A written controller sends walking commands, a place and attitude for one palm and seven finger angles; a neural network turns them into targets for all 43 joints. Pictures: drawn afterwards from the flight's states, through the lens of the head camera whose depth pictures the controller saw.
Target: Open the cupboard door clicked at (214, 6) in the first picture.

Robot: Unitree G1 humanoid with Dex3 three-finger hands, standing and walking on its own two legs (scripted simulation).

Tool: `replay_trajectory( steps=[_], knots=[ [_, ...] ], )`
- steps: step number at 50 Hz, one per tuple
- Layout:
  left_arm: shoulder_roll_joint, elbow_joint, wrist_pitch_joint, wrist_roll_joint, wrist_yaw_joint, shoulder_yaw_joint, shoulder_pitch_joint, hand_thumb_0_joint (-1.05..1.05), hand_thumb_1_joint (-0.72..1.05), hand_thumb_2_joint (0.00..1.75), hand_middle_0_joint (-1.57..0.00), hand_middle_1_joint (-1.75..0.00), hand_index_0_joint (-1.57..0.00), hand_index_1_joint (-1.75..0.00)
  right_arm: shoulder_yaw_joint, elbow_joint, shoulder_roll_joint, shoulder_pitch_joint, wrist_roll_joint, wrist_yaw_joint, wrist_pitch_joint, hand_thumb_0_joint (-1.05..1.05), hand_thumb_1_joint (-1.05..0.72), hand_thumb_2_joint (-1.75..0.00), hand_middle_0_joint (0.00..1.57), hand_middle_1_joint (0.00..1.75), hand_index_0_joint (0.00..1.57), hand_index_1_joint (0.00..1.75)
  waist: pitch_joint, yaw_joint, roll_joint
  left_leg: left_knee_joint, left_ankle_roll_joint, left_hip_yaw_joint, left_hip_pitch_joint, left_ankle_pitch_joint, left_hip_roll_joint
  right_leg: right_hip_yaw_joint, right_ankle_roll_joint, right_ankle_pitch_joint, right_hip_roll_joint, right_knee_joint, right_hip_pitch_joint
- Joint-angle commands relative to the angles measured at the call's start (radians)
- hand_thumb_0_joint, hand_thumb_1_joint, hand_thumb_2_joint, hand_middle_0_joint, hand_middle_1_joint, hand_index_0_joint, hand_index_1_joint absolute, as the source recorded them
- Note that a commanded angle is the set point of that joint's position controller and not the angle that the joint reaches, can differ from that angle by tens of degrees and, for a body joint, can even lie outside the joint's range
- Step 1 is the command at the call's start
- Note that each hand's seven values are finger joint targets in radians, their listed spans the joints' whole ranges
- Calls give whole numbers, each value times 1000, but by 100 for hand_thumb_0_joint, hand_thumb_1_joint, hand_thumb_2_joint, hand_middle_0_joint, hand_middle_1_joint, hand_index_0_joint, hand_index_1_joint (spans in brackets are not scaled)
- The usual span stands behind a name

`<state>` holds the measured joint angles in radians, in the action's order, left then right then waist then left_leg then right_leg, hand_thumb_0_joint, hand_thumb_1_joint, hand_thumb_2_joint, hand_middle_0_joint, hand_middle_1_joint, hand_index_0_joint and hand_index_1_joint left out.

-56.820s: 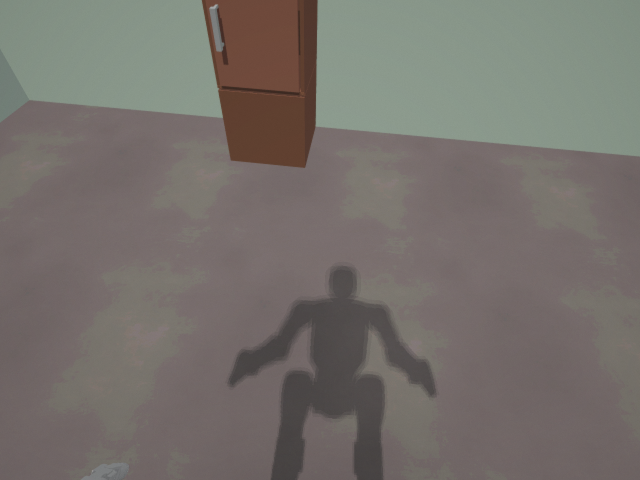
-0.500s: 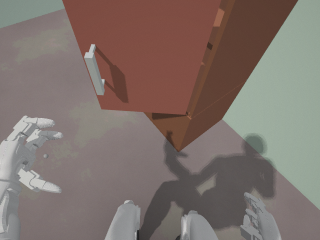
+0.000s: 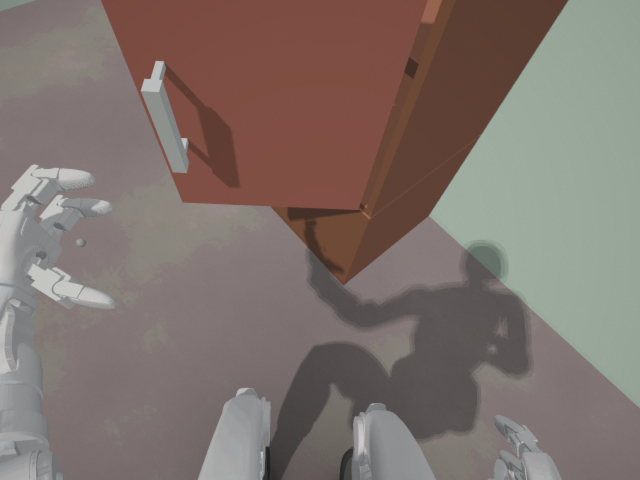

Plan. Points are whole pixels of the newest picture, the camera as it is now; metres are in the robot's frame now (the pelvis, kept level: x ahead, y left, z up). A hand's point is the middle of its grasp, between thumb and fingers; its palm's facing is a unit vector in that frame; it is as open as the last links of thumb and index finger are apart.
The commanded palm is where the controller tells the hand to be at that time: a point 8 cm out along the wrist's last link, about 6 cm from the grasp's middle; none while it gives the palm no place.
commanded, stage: move the hooked fingers beside the handle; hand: left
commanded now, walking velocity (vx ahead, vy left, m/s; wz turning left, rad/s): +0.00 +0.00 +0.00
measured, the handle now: (170, 121) +0.56 +0.24 +0.03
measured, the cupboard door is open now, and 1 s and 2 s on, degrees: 49 49 49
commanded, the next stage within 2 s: slide the fingers in behind the handle in 1.82 s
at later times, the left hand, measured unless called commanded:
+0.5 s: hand (105, 189) +0.44 +0.29 +0.03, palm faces +0.04 -1.00 -0.02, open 14.0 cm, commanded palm +0.43 +0.33 +0.04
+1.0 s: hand (114, 152) +0.50 +0.30 +0.03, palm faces +0.06 -1.00 -0.02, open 14.0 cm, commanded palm +0.50 +0.32 +0.03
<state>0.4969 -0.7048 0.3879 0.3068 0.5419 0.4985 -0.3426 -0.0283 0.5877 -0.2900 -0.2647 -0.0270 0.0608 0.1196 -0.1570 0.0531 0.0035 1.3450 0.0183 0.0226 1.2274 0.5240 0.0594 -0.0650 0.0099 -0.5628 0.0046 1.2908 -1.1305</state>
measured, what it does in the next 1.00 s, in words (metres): stands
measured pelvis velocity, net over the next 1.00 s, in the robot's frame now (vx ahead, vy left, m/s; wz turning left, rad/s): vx -0.01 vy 0.00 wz -0.05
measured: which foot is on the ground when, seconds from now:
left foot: down 0.00-1.00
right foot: down 0.00-1.00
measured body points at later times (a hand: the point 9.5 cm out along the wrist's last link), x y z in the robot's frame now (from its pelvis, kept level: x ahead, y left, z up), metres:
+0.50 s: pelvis +0.00 +0.00 -0.01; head +0.15 +0.04 +0.41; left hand +0.43 +0.34 +0.04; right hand +0.08 -0.28 -0.11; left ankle +0.05 +0.11 -0.61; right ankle +0.03 -0.13 -0.61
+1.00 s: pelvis -0.01 +0.00 -0.04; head +0.17 +0.04 +0.37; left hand +0.49 +0.35 +0.03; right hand +0.03 -0.29 -0.13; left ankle +0.05 +0.11 -0.61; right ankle +0.03 -0.13 -0.61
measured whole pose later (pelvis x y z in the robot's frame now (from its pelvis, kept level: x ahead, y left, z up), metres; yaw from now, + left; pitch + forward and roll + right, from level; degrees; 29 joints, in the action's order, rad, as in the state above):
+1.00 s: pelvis -0.01 +0.00 -0.04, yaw -3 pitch +30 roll -7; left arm 0.80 -1.18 0.38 0.11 0.51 0.59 -0.92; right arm -0.08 0.60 -0.31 -0.29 0.00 0.04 -0.02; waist -0.13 0.18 0.01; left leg 1.48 0.02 0.05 1.47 0.54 0.09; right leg -0.09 0.00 -0.57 0.03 1.41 -1.37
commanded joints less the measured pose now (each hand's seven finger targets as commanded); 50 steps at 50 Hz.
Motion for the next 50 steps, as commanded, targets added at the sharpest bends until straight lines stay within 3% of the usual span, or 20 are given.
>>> replay_trajectory(
  steps=[1,5,7,9,10,11,13,19,22,25,30,33,38,39,45,50],
  knots=[
    [293,131,72,-4,-8,57,-341,0,-50,30,-30,-120,-30,-120,81,-90,-190,-72,-4,14,23,0,-90,-90,20,30,20,30,-401,5,136,-196,2,52,-425,-204,-23,10,-42,144,32,-159,42],
    [339,103,89,-20,-17,87,-393,0,-50,30,-30,-120,-30,-120,82,-78,-195,-91,3,10,8,0,-90,-90,20,30,20,30,-463,-4,163,-184,-1,58,-462,-253,-20,10,-45,167,33,-146,35],
    [328,76,84,-30,-21,72,-402,0,-50,30,-30,-120,-30,-120,81,-77,-192,-94,4,4,-3,0,-90,-90,20,30,20,30,-450,-3,181,-188,-5,61,-470,-274,-20,5,-47,176,32,-145,26],
    [346,40,84,-30,-24,85,-441,0,-50,30,-30,-120,-30,-120,79,-70,-196,-108,5,3,-13,0,-90,-90,20,30,20,30,-445,10,142,-174,1,63,-450,-281,-17,4,-47,186,38,-139,25],
    [370,38,85,-40,-27,100,-446,0,-50,30,-30,-120,-30,-120,81,-68,-200,-111,6,3,-19,0,-90,-90,20,30,20,30,-465,4,154,-173,-1,62,-460,-296,-14,6,-44,194,36,-138,26],
    [337,23,81,-42,-27,76,-438,0,-50,30,-30,-120,-30,-120,81,-71,-194,-113,5,-1,-23,0,-90,-90,20,30,20,30,-465,8,166,-173,-1,60,-466,-307,-15,5,-43,202,34,-140,24],
    [381,-5,80,-53,-31,108,-452,0,-50,30,-30,-120,-30,-120,81,-66,-199,-121,8,-4,-36,0,-90,-90,20,30,20,30,-463,7,146,-164,1,60,-442,-310,-14,6,-42,208,35,-135,33],
    [378,-64,111,-74,-30,75,-603,0,-50,30,-30,-120,-30,-120,76,-51,-201,-140,13,-4,-58,0,-90,-90,20,30,20,30,-461,39,179,-140,2,71,-460,-301,-12,3,-46,190,40,-117,-43],
    [411,-97,112,-86,-28,89,-625,0,-50,30,-30,-120,-30,-120,75,-44,-205,-143,16,-6,-72,0,-90,-90,20,30,20,30,-485,35,187,-135,3,72,-455,-304,-12,5,-44,192,38,-116,-32],
    [448,-151,101,-93,-25,111,-642,0,-50,30,-30,-120,-30,-120,71,-41,-207,-151,14,-4,-86,0,-90,-90,20,30,20,30,-491,43,150,-107,12,58,-404,-316,-11,16,-39,219,41,-114,-8],
    [520,-157,106,-113,-26,138,-721,0,-50,30,-30,-120,-30,-120,62,-39,-211,-156,18,-6,-102,0,-90,-90,20,30,20,30,-517,48,201,-85,11,62,-406,-341,-7,16,-42,228,46,-94,-27],
    [484,-162,104,-121,-25,99,-749,0,-50,30,-30,-120,-30,-120,63,-33,-210,-162,20,-12,-110,0,-90,-90,20,30,20,30,-518,66,221,-83,10,71,-432,-334,-4,12,-40,212,46,-98,-64],
    [539,-239,69,-138,-28,112,-800,0,-50,30,-30,-120,-30,-120,52,-34,-217,-173,18,-7,-121,0,-90,-90,20,30,20,30,-490,84,186,-63,22,62,-340,-280,-5,20,-34,194,46,-99,-50],
    [571,-228,72,-135,-27,133,-823,0,-50,30,-30,-120,-30,-120,49,-34,-220,-176,20,-5,-121,0,-90,-90,20,30,20,30,-506,80,202,-57,22,67,-347,-290,-4,19,-39,198,49,-87,-57],
    [624,-257,64,-166,-41,124,-936,0,-50,30,-30,-120,-30,-120,34,-33,-226,-183,23,-4,-126,0,-90,-90,20,30,20,30,-518,110,231,-32,24,75,-324,-270,2,17,-36,177,52,-73,-100],
    [682,-282,39,-190,-39,140,-963,0,-50,30,-30,-120,-30,-120,23,-35,-233,-205,28,-4,-138,0,-90,-90,20,30,20,30,-555,109,267,-15,21,87,-341,-319,7,5,-39,198,52,-50,-122]
  ],
)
